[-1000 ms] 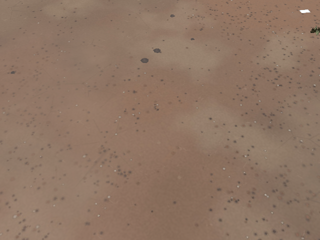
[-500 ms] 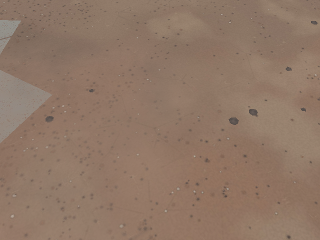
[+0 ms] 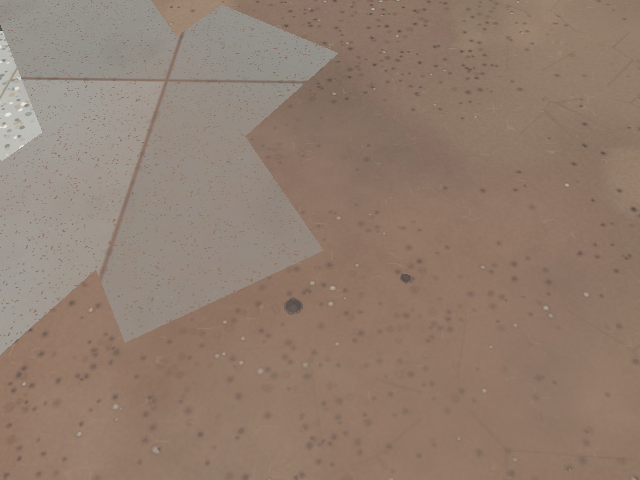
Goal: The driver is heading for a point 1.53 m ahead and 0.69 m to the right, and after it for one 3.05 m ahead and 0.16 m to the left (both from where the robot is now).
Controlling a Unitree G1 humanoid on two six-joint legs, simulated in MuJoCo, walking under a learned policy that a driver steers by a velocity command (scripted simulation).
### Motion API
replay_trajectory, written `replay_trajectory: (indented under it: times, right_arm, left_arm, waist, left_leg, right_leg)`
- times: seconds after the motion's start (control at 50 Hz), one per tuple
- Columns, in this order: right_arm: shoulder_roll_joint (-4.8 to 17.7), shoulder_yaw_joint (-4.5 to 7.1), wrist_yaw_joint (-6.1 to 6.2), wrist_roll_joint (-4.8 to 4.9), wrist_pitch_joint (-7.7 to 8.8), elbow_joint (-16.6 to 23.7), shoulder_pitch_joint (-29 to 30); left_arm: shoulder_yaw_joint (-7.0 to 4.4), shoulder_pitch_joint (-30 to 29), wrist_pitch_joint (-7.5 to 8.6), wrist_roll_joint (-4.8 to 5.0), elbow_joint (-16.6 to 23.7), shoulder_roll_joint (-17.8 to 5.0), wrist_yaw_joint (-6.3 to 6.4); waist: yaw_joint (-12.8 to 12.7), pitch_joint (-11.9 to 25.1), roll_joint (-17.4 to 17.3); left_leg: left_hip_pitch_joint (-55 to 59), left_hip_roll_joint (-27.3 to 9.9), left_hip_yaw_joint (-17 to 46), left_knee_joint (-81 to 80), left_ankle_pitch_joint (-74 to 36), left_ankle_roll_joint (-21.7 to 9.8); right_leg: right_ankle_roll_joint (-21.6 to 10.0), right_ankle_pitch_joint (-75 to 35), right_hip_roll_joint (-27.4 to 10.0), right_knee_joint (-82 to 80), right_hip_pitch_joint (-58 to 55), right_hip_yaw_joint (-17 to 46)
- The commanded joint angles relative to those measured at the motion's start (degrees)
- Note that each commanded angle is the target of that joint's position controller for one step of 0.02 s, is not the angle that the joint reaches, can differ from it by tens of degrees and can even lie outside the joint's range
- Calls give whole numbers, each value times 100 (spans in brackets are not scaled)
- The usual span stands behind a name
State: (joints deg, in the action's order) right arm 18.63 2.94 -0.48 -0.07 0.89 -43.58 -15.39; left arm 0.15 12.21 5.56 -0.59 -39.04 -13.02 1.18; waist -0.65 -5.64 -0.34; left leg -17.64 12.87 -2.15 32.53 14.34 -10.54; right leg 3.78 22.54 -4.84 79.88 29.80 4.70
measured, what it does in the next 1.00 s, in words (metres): walks ahead, turning right: right foot, then left foot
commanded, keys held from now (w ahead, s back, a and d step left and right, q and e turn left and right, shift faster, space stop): e+shift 1.00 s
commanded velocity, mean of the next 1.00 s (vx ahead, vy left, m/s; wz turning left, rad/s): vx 0.12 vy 0.00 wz -0.66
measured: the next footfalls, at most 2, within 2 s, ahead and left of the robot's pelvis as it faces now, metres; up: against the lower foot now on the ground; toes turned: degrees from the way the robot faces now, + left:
right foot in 0.24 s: +0.40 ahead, -0.14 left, +0.00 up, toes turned -1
left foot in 0.72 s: +0.48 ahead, +0.03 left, +0.00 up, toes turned -39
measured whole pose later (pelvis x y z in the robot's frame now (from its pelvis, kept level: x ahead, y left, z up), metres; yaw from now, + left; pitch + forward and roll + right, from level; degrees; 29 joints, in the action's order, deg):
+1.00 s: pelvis +0.35 -0.02 +0.02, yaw -44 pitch +1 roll +1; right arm 13.5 2.7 3.1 -1.5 -1.0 -37.5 -5.1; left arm -5.6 13.4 -4.3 1.8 -33.5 -20.1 0.7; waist -0.5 -3.7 2.8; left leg -14.5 -1.0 -4.8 24.0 10.7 -0.9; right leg 7.3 19.8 -3.3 64.8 33.2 2.9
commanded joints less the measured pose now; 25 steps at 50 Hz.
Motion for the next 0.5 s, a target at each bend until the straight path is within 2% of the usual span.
replay_trajectory:
  times: [0.02,0.04,0.06,0.08,0.1,0.12,0.16,0.18,0.2,0.22,0.24,0.26,0.28,0.3,0.32,0.34,0.36,0.4,0.42,0.46,0.5]
  right_arm:
    - [322,73,4,209,458,663,915]
    - [320,70,61,181,480,518,749]
    - [349,73,136,130,455,391,638]
    - [308,68,199,82,430,262,322]
    - [304,59,245,45,423,117,-43]
    - [344,51,276,32,409,5,-272]
    - [469,70,318,-11,347,-62,-257]
    - [512,88,353,-30,298,-32,-168]
    - [545,109,392,-50,236,34,-62]
    - [584,133,429,-55,174,158,199]
    - [589,143,441,-78,139,343,662]
    - [111,51,383,-272,126,513,384]
    - [-133,-65,236,-119,142,617,-836]
    - [456,-14,126,-35,139,584,-686]
    - [633,45,113,4,85,762,89]
    - [524,43,149,-77,28,852,411]
    - [444,32,180,-139,-33,937,466]
    - [287,32,192,-120,-80,897,337]
    - [180,13,222,-123,-48,853,360]
    - [91,12,285,-119,-14,851,556]
    - [139,37,312,-59,-32,823,688]
  left_arm:
    - [-374,746,60,125,152,-1021,91]
    - [-278,351,107,72,277,-718,74]
    - [-182,116,154,58,344,-423,28]
    - [-136,-88,200,23,301,-285,-51]
    - [-150,-297,235,32,278,-291,-141]
    - [-175,-491,237,71,317,-350,-227]
    - [-271,-716,209,155,477,-603,-354]
    - [-368,-609,205,149,499,-825,-411]
    - [-474,-244,197,123,433,-1020,-460]
    - [-572,455,177,100,270,-1167,-487]
    - [-652,1393,150,101,65,-1290,-465]
    - [-639,1647,131,75,9,-1490,-404]
    - [-587,939,125,-258,433,-1722,-346]
    - [-669,438,-15,-154,764,-1589,-272]
    - [-583,71,-168,-45,906,-1276,-179]
    - [-528,-93,-279,48,945,-1179,-130]
    - [-522,-187,-328,75,977,-1206,-93]
    - [-538,-367,-408,80,1012,-1158,-85]
    - [-562,-334,-440,94,996,-1170,-67]
    - [-646,-101,-525,121,900,-1331,12]
    - [-712,-133,-647,190,914,-1434,92]
  waist:
    - [-436,558,771]
    - [-250,421,555]
    - [-146,466,343]
    - [118,613,199]
    - [357,747,146]
    - [495,782,42]
    - [496,725,-372]
    - [379,801,-489]
    - [168,994,-584]
    - [-232,1224,-666]
    - [-842,1392,-528]
    - [-637,1616,1072]
    - [145,2625,1614]
    - [-150,2983,862]
    - [-187,2134,96]
    - [-18,1483,-539]
    - [122,1226,-507]
    - [315,862,-42]
    - [286,919,68]
    - [182,1306,262]
    - [135,1534,461]
  left_leg:
    - [32,-2207,2037,-1521,-4115,-834]
    - [-291,-1874,1473,-1531,-4740,-614]
    - [-489,-1512,906,-1491,-4782,-366]
    - [-441,-1235,549,-1426,-4387,-147]
    - [-190,-1210,411,-1406,-3957,29]
    - [121,-1287,379,-1413,-3796,180]
    - [578,-1456,350,-1123,-3758,435]
    - [789,-1504,322,-729,-4139,569]
    - [957,-1563,307,-191,-4718,696]
    - [920,-1621,301,567,-5225,830]
    - [433,-1529,205,2012,-4777,1029]
    - [-747,-677,-75,4422,556,1259]
    - [-2307,-162,956,6061,2522,1592]
    - [-2403,-606,1473,6173,1750,1403]
    - [-2532,-755,1339,5796,1278,1271]
    - [-2478,-870,1202,5332,1021,1226]
    - [-2281,-934,1204,4835,868,1219]
    - [-1812,-1030,1123,3597,765,1255]
    - [-1641,-980,1007,3023,722,1316]
    - [-1440,-855,1015,2358,589,1483]
    - [-1350,-827,1135,1928,222,1551]
  right_leg:
    - [101,-103,-390,-1280,313,-50]
    - [65,-522,-252,-1933,150,-337]
    - [-13,-1254,-81,-2762,-214,-573]
    - [-101,-2440,143,-3441,-574,-776]
    - [-182,-3515,360,-4008,-758,-833]
    - [-245,-4024,532,-4416,-780,-854]
    - [-380,-4015,706,-4866,-721,-807]
    - [-455,-3753,857,-4917,-786,-892]
    - [-526,-3383,1043,-4856,-1044,-1002]
    - [-617,-3096,1121,-4816,-1573,-1009]
    - [-841,-3404,830,-5139,-2363,-610]
    - [-1306,-5772,-180,-5048,-3423,716]
    - [-2676,-5804,-1635,-5264,-4819,3926]
    - [-2664,-3686,-1545,-5744,-4539,4133]
    - [-2362,-2073,-1131,-5955,-3511,3530]
    - [-2098,-1215,-797,-6275,-2497,3216]
    - [-1988,-901,-554,-6426,-1859,3054]
    - [-1703,-1019,15,-6522,-1086,2468]
    - [-1636,-1649,168,-6412,-1010,2219]
    - [-1617,-2561,199,-6177,-1254,2188]
    - [-1445,-2066,248,-6089,-1435,2273]
Keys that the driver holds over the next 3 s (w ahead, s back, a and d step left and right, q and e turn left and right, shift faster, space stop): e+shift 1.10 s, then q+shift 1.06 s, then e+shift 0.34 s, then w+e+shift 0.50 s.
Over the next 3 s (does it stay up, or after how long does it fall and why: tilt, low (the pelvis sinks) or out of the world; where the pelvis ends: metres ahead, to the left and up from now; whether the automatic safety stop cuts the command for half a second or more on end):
stays up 0.55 -0.23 -0.02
